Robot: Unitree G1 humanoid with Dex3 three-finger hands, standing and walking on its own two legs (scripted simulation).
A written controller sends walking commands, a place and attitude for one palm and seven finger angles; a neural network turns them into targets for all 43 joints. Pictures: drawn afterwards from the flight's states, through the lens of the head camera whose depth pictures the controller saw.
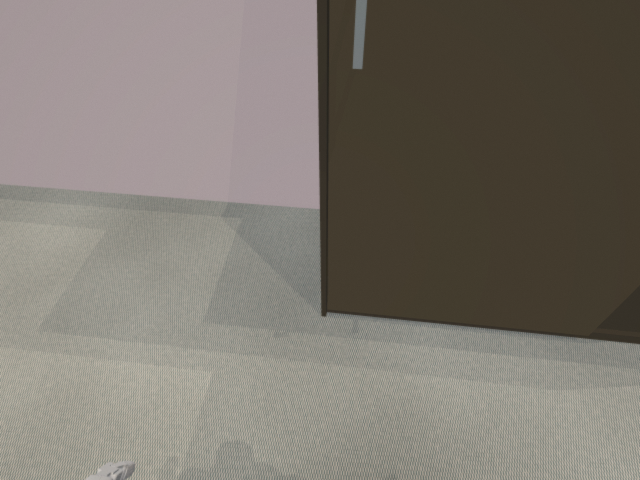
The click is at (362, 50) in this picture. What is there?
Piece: wardrobe's sliding door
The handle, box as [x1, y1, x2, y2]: [353, 0, 366, 68]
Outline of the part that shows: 366,0 356,0 353,68 361,68 362,66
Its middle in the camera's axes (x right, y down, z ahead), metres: +0.07 -0.39 +0.64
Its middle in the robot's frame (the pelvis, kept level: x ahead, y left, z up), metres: +0.77 -0.03 +0.27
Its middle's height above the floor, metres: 1.04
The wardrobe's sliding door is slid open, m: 0.00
